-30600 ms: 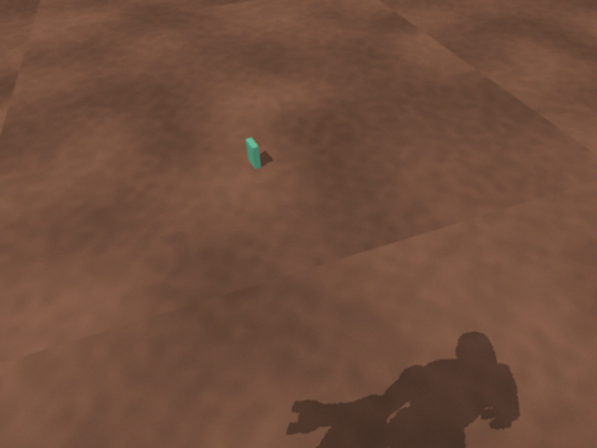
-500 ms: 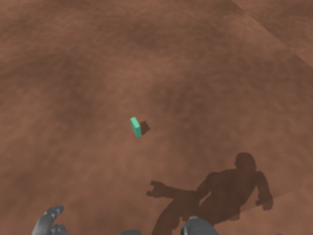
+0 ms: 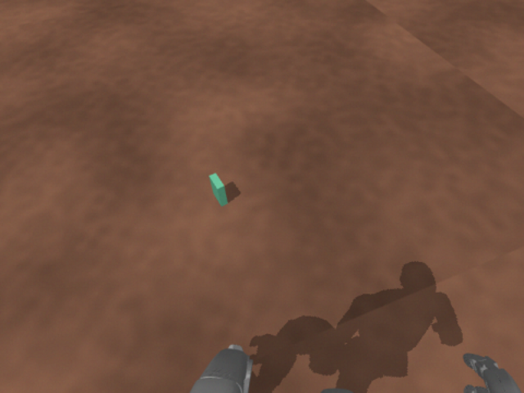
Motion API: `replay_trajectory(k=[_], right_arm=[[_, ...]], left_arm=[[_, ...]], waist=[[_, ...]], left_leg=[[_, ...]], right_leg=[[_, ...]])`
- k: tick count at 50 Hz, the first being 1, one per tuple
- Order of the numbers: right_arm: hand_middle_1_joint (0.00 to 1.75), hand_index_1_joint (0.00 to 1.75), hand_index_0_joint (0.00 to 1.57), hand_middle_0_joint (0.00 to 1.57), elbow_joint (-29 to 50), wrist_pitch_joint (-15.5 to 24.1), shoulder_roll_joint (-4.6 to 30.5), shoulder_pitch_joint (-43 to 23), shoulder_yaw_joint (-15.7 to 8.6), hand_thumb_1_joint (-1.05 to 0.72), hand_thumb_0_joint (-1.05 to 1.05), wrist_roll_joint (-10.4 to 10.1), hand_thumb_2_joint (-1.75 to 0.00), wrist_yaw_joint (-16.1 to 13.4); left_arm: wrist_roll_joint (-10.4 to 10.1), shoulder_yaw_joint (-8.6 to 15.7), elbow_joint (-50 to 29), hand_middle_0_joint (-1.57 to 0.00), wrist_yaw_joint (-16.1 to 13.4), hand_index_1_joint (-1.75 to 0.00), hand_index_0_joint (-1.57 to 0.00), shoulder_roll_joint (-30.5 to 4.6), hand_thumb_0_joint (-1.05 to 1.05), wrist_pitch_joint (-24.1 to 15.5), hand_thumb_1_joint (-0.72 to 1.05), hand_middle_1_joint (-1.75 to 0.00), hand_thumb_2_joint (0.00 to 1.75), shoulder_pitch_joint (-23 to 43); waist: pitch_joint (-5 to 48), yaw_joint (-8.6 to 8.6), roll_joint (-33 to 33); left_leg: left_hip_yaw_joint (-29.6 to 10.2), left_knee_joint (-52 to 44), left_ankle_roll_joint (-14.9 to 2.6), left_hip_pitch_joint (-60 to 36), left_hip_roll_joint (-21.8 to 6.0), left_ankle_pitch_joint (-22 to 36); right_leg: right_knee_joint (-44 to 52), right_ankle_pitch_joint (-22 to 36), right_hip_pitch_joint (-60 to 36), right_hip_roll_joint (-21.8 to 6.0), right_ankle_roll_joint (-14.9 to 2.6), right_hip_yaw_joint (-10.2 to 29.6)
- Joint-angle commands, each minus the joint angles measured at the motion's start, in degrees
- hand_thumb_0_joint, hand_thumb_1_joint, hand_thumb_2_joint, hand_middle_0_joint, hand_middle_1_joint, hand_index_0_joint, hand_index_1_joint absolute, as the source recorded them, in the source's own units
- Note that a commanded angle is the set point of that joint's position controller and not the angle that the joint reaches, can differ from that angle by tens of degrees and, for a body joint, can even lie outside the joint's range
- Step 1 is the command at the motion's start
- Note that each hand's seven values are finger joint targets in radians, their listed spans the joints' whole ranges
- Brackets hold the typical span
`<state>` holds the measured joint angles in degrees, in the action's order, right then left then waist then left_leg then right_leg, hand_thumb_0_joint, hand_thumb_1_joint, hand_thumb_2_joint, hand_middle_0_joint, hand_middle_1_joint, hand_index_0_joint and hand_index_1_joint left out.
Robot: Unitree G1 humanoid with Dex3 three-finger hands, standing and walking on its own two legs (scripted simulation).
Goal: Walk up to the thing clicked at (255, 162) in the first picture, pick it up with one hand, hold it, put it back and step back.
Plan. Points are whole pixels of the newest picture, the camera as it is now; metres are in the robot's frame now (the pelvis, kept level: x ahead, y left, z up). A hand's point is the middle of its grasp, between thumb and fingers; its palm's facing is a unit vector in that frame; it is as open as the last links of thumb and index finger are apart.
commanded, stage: step back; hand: left
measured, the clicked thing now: (218, 190) +0.99 +0.26 -0.69
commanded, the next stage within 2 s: stand in 1.12 s
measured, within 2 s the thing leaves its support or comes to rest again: neither
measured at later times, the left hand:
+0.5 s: hand out of the picture -0.05 +0.25 -0.14, palm faces +0.10 -0.93 -0.37, open 7.4 cm
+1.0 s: hand out of the picture +0.01 +0.26 -0.13, palm faces +0.11 -0.93 -0.36, open 7.4 cm
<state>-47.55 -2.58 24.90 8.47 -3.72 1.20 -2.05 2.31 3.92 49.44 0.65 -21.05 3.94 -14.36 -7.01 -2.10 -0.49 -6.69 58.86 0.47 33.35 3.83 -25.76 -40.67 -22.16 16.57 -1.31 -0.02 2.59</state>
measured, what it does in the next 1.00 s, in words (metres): steps on the spot: left foot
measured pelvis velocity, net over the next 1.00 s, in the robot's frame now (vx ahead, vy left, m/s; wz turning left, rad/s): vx -0.05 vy -0.01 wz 0.10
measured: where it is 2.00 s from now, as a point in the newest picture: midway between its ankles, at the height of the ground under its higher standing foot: outside the picture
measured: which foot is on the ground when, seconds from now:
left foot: up 0.00-0.16, down 0.18-1.00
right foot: down 0.00-1.00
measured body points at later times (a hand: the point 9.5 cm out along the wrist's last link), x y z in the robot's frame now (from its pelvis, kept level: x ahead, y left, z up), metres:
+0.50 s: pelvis -0.08 -0.02 +0.01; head -0.09 -0.02 +0.46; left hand -0.05 +0.30 -0.11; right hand +0.03 -0.31 -0.11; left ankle -0.07 +0.11 -0.71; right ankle -0.05 -0.14 -0.72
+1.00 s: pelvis -0.05 -0.01 +0.02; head -0.04 +0.00 +0.47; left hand +0.01 +0.31 -0.11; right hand +0.08 -0.29 -0.11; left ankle -0.07 +0.11 -0.72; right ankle -0.05 -0.14 -0.72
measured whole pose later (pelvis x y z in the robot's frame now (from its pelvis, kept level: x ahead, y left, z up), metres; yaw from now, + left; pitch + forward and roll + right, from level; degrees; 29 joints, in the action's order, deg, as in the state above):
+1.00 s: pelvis -0.05 -0.01 +0.02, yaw +6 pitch -2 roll +0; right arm -61.0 1.3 18.8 5.8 -2.0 1.0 0.3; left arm 0.4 1.5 61.3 -0.1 -20.9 -1.5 -6.2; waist -3.1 -0.6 -0.3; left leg -1.7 28.8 -0.2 10.4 0.3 -16.4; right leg -27.2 -15.7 9.5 -1.3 1.2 -0.2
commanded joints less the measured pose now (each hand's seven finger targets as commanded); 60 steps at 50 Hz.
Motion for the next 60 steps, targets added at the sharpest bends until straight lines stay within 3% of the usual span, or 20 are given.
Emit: replay_trajectory(k=[1, 5, 8, 9, 10, 11, 13, 19, 20, 22, 24, 27, 30, 32, 33, 34, 38, 47, 54, 60], right_arm=[[0.30, 0.30, 0.20, 0.20, 2.9, 1.8, 9.0, 4.5, -2.2, -0.90, 0.00, -0.6, -0.90, -0.1], [0.30, 0.30, 0.20, 0.20, 2.9, 2.7, 8.0, 1.1, -2.0, -0.90, 0.00, 0.5, -0.90, 0.8], [0.30, 0.30, 0.20, 0.20, -1.7, 3.9, 7.5, 6.6, -2.8, -0.90, 0.00, 0.6, -0.90, 0.8], [0.30, 0.30, 0.20, 0.20, -2.4, 4.3, 9.2, 7.3, -3.4, -0.90, 0.00, 1.6, -0.90, 0.6], [0.30, 0.30, 0.20, 0.20, -1.0, 4.4, 15.6, 2.7, -3.8, -0.90, 0.00, 1.2, -0.90, 1.0], [0.30, 0.30, 0.20, 0.20, -0.8, 4.6, 16.9, 0.7, -4.3, -0.90, 0.00, 1.0, -0.90, 1.3], [0.30, 0.30, 0.20, 0.20, -1.1, 5.5, 11.0, -2.3, -2.0, -0.90, 0.00, 1.1, -0.90, 1.1], [0.30, 0.30, 0.20, 0.20, -3.0, 3.7, 8.6, -1.4, -1.6, -0.90, 0.00, 0.5, -0.90, 2.1], [0.30, 0.30, 0.20, 0.20, -2.7, 3.7, 6.7, -1.0, -1.1, -0.90, 0.00, 0.2, -0.90, 2.2], [0.30, 0.30, 0.20, 0.20, -4.2, 3.2, 6.8, -1.4, -1.6, -0.90, 0.00, 0.4, -0.90, 2.2], [0.30, 0.30, 0.20, 0.20, -5.2, 3.7, 6.9, 1.2, -1.7, -0.90, 0.00, 0.1, -0.90, 2.4], [0.30, 0.30, 0.20, 0.20, -6.0, 4.2, 6.1, 2.4, -1.5, -0.90, 0.00, 0.3, -0.90, 2.7], [0.30, 0.30, 0.20, 0.20, -8.4, 4.8, 5.6, 5.8, -2.0, -0.90, 0.00, 0.7, -0.90, 2.4], [0.30, 0.30, 0.20, 0.20, -7.2, 5.5, 9.7, 1.4, -2.5, -0.90, 0.00, 1.1, -0.90, 2.0], [0.30, 0.30, 0.20, 0.20, -6.7, 5.5, 10.8, -0.6, -2.5, -0.90, 0.00, 0.7, -0.90, 2.1], [0.30, 0.30, 0.20, 0.20, -6.3, 5.5, 10.6, -2.5, -2.2, -0.90, 0.00, 0.6, -0.90, 2.2], [0.30, 0.30, 0.20, 0.20, -7.3, 5.5, 7.8, -3.6, -1.1, -0.90, 0.00, 0.0, -0.90, 2.0], [0.30, 0.30, 0.20, 0.20, -9.7, 5.1, 6.6, -3.6, -1.1, -0.90, 0.00, -0.6, -0.90, 1.4], [0.30, 0.30, 0.20, 0.20, -10.5, 4.6, 6.1, -6.0, -1.1, -0.90, 0.00, -0.3, -0.90, 1.6], [0.30, 0.30, 0.20, 0.20, -11.8, 4.9, 6.5, -7.5, 0.3, -0.90, 0.00, -1.1, -0.90, 1.4]], left_arm=[[1.0, 4.6, -8.6, -0.20, -1.9, -0.30, -0.20, -15.9, 0.00, -3.2, 0.90, -0.30, 0.90, 10.4], [0.8, 4.7, -6.4, -0.20, -1.8, -0.30, -0.20, -16.7, 0.00, -3.5, 0.90, -0.30, 0.90, 3.7], [-0.3, 3.0, -5.4, -0.20, -1.3, -0.30, -0.20, -14.5, 0.00, -2.8, 0.90, -0.30, 0.90, 4.0], [-0.8, 2.0, -4.9, -0.20, -1.2, -0.30, -0.20, -10.9, 0.00, -2.8, 0.90, -0.30, 0.90, 2.1], [-1.7, 1.9, -5.0, -0.20, -1.3, -0.30, -0.20, -10.4, 0.00, -3.0, 0.90, -0.30, 0.90, 4.8], [-0.8, 3.3, -3.6, -0.20, -1.5, -0.30, -0.20, -14.4, 0.00, -3.3, 0.90, -0.30, 0.90, 8.1], [-1.9, 2.8, -1.6, -0.20, -0.6, -0.30, -0.20, -12.3, 0.00, -3.5, 0.90, -0.30, 0.90, 5.5], [-0.5, 2.7, 3.0, -0.20, -0.7, -0.30, -0.20, -10.9, 0.00, -5.4, 0.90, -0.30, 0.90, 2.2], [-0.1, 3.2, 3.0, -0.20, -0.9, -0.30, -0.20, -12.8, 0.00, -5.8, 0.90, -0.30, 0.90, 2.2], [0.1, 3.4, 3.4, -0.20, -0.8, -0.30, -0.20, -16.5, 0.00, -6.3, 0.90, -0.30, 0.90, 3.6], [-0.1, 3.4, 1.8, -0.20, -1.1, -0.30, -0.20, -16.1, 0.00, -7.1, 0.90, -0.30, 0.90, 7.8], [0.0, 3.2, 3.1, -0.20, -0.9, -0.30, -0.20, -15.3, 0.00, -7.2, 0.90, -0.30, 0.90, 7.6], [-0.3, 1.9, 2.8, -0.20, -0.4, -0.30, -0.20, -12.8, 0.00, -6.0, 0.90, -0.30, 0.90, 11.0], [-1.6, 0.5, 3.8, -0.20, -0.1, -0.30, -0.20, -8.9, 0.00, -5.7, 0.90, -0.30, 0.90, 9.5], [-1.7, 1.2, 4.8, -0.20, -0.3, -0.30, -0.20, -10.9, 0.00, -5.6, 0.90, -0.30, 0.90, 8.7], [-1.7, 1.2, 5.5, -0.20, -0.4, -0.30, -0.20, -10.8, 0.00, -5.9, 0.90, -0.30, 0.90, 7.2], [-1.9, 0.9, 7.3, -0.20, -0.8, -0.30, -0.20, -11.3, 0.00, -7.0, 0.90, -0.30, 0.90, 5.9], [-1.8, 0.4, 8.6, -0.20, -1.4, -0.30, -0.20, -12.1, 0.00, -6.6, 0.90, -0.30, 0.90, 9.3], [-1.6, 0.4, 8.8, -0.20, -1.6, -0.30, -0.20, -12.2, 0.00, -6.5, 0.90, -0.30, 0.90, 11.5], [-2.5, -0.8, 10.3, -0.20, -1.6, -0.30, -0.20, -10.6, 0.00, -6.1, 0.90, -0.30, 0.90, 12.5]], waist=[[5.0, 3.11, 10.5], [7.4, -1.42, 12.7], [8.7, 1.25, 8.0], [10.5, 1.03, -0.5], [7.5, 1.19, -10.3], [4.0, 2.86, -7.7], [2.8, -0.21, -3.3], [4.5, -0.23, -5.6], [4.7, -0.52, -0.9], [0.7, 0.25, 6.6], [-0.8, 1.22, 4.5], [3.6, 1.12, 8.4], [4.3, 3.70, 7.5], [4.1, 2.47, -5.1], [3.6, 1.15, -3.8], [3.1, 0.17, -3.5], [8.6, 0.04, -6.1], [10.5, 1.41, 0.5], [9.2, 1.68, 2.2], [10.8, 1.73, 0.1]], left_leg=[[0.0, 7.0, 0.18, -7.2, 0.7, -1.2], [6.4, -14.8, -0.21, -7.5, -2.2, -4.5], [5.5, -38.1, -2.38, -24.6, -2.1, 5.9], [-8.6, -40.8, -4.76, -31.4, -9.7, -0.5], [-24.1, -44.3, -12.12, -22.4, -21.8, -10.1], [-28.0, -46.0, -16.31, -11.4, -24.9, -13.4], [-14.9, -41.9, -12.10, -13.2, -17.6, -3.8], [-4.7, -35.9, -5.26, -9.1, -12.1, -5.4], [-2.7, -33.2, -2.96, -4.4, -9.4, -6.6], [1.9, -17.5, -1.40, -8.5, -2.4, -6.8], [0.6, -15.1, -0.76, -9.1, -4.2, -0.6], [2.8, -17.8, -1.15, -14.0, -4.2, 0.0], [4.5, -33.0, -1.74, -25.5, -3.4, 6.4], [-14.5, -43.2, -5.95, -22.4, -14.5, -4.0], [-16.9, -44.9, -9.38, -17.5, -18.5, -7.8], [-15.2, -44.0, -10.05, -15.5, -18.8, -3.5], [-3.0, -36.2, -3.23, -17.8, -11.0, 20.1], [0.4, -33.7, -3.10, -22.5, -9.7, 29.3], [1.6, -33.8, -2.78, -22.8, -8.7, 25.4], [-0.2, -38.2, -2.06, -28.9, -10.9, 39.0]], right_leg=[[14.1, 15.4, 5.7, -11.6, -11.27, 8.5], [13.3, 9.0, -7.4, -13.0, -11.11, 11.3], [5.2, 7.7, -0.2, -10.2, -7.42, 7.5], [-1.7, 2.8, 8.9, -7.1, -4.18, 5.0], [-5.2, -9.2, 13.0, 0.1, -1.09, -3.0], [-11.6, -12.1, 6.9, -2.1, -0.91, 1.9], [-11.5, -5.9, 5.4, -1.8, -1.35, 2.7], [16.4, 2.9, -11.8, 2.1, -2.43, -3.5], [17.6, -1.2, -14.3, -1.9, -3.97, 4.5], [29.1, -29.9, 1.1, -14.6, -9.51, 23.0], [28.1, -20.8, 1.3, -16.4, -11.19, 22.2], [26.9, -14.0, 0.8, -13.4, -9.35, 14.7], [19.5, -6.8, 6.2, -9.0, -5.96, 6.4], [7.9, -2.6, 7.7, -1.5, -1.49, -1.0], [4.9, -3.3, 2.7, 0.1, -1.21, -2.9], [5.6, -2.5, -0.3, -0.2, -1.45, -2.2], [15.9, 13.8, -10.4, -2.9, -2.48, 1.2], [15.3, 23.7, -12.2, -4.9, -2.98, 1.0], [17.1, 23.4, -11.2, -6.0, -3.06, 2.0], [19.7, 30.7, -14.0, -5.7, -1.01, 1.4]])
